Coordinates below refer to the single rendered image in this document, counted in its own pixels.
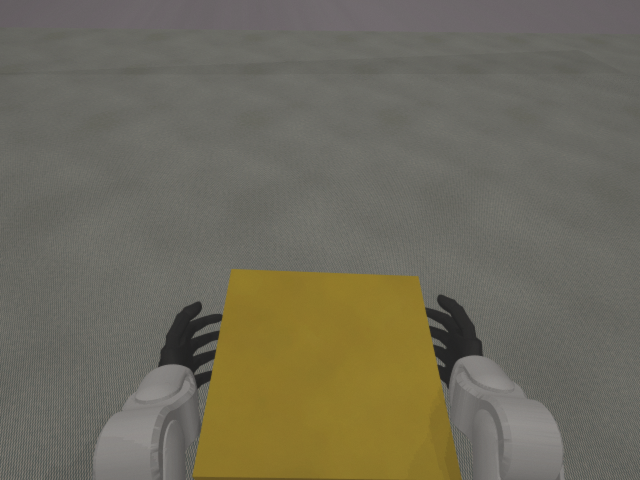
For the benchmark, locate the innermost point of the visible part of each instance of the left robot hand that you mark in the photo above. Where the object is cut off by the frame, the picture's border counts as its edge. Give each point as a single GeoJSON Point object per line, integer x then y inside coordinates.
{"type": "Point", "coordinates": [179, 347]}

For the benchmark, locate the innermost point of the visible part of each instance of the carton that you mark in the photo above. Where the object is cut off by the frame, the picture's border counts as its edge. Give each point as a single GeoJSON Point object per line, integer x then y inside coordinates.
{"type": "Point", "coordinates": [325, 376]}

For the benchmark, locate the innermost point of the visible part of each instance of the right robot hand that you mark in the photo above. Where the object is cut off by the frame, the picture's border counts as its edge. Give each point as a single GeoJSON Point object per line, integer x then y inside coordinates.
{"type": "Point", "coordinates": [460, 340]}

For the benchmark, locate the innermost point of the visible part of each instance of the right robot forearm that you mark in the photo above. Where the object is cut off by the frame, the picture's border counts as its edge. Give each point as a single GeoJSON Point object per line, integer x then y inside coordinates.
{"type": "Point", "coordinates": [512, 437]}

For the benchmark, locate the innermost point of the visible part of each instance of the left robot forearm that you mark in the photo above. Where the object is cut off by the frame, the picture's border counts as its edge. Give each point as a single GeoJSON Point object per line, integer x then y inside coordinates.
{"type": "Point", "coordinates": [148, 439]}

